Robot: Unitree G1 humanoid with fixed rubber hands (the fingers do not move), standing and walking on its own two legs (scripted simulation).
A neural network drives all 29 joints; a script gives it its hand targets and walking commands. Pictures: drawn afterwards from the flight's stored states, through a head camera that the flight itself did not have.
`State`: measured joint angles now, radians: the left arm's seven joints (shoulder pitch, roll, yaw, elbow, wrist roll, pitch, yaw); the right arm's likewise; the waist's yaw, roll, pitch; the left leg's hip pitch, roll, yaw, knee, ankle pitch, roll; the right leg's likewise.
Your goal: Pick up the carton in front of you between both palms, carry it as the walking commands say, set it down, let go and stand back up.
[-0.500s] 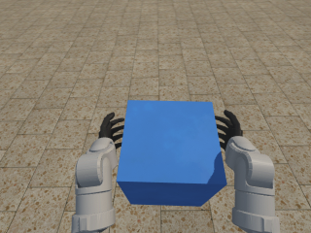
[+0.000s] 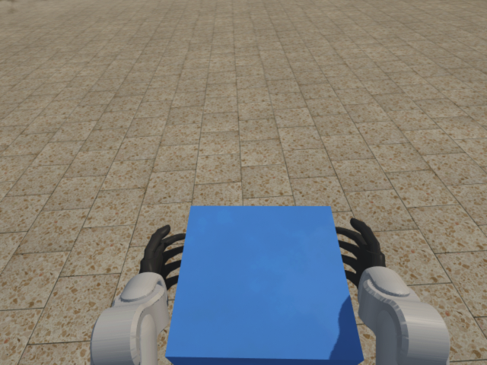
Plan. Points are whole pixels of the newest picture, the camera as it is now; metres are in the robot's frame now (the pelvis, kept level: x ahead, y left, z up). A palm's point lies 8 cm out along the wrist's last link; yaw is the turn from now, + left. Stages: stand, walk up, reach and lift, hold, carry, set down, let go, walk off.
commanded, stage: carry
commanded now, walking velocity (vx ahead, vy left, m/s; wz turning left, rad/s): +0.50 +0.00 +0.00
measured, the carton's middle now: (259, 302) +0.23 +0.01 +0.02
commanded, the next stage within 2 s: none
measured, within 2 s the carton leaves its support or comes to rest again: neither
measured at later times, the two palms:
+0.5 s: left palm (201, 149) +0.51 +0.12 +0.12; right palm (345, 145) +0.52 -0.17 +0.12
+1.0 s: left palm (205, 137) +0.60 +0.13 +0.10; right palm (330, 129) +0.61 -0.17 +0.10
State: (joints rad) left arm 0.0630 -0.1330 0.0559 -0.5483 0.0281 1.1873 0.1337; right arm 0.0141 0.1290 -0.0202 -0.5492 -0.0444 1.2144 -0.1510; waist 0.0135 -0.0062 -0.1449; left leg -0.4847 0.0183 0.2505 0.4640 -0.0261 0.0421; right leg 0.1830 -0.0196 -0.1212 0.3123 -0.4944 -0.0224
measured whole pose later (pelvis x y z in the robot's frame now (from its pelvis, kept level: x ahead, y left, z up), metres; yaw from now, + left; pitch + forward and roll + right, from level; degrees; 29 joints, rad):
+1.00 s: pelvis +0.36 -0.03 +0.02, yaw +3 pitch +1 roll -1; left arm -0.06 -0.13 0.07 -0.25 0.13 1.09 0.08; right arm -0.08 0.13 -0.06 -0.26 -0.14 1.09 -0.09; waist 0.00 0.03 -0.14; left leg -0.12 0.06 0.10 0.52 -0.42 -0.02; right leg -0.35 -0.05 -0.25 0.53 -0.21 -0.06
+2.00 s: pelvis +0.33 -0.01 +0.02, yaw +2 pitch +1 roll +0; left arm -0.19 -0.14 0.16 0.17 0.24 0.74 0.03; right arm -0.24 0.15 -0.17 0.17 -0.25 0.74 -0.04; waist 0.00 0.01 -0.09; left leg -0.17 0.03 0.12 0.54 -0.39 0.02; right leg -0.37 -0.09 -0.22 0.51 -0.14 -0.03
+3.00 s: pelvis +0.30 -0.04 +0.02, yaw +8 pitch -7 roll +1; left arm -0.28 -0.16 0.27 0.36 0.27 0.64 0.01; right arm -0.32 0.17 -0.24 0.26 -0.30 0.68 -0.01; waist -0.02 0.07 0.02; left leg -0.01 -0.02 -0.11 0.43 -0.29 0.00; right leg -0.19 0.03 -0.01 0.40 -0.09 -0.03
